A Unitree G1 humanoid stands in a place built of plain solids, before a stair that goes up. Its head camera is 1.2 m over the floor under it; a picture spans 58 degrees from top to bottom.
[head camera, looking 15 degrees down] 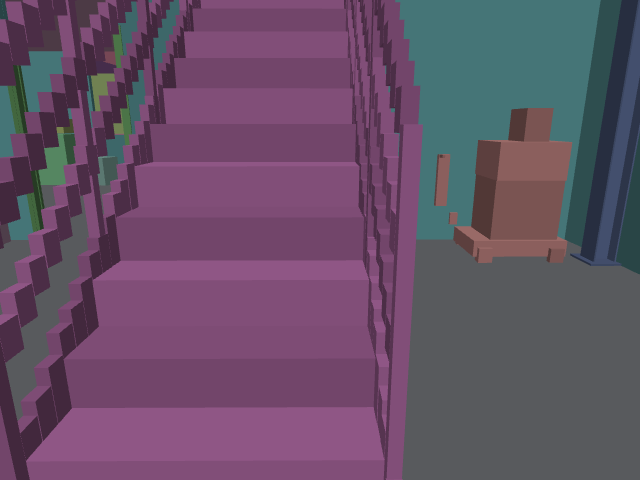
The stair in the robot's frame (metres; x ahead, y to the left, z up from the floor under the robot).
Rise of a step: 0.20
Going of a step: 0.26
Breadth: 1.20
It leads straight ahead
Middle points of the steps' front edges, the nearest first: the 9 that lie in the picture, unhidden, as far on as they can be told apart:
1.11 0.35 0.20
1.37 0.35 0.40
1.62 0.36 0.60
1.88 0.36 0.80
2.14 0.36 1.00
2.40 0.36 1.20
2.65 0.36 1.40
2.91 0.36 1.60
3.17 0.36 1.80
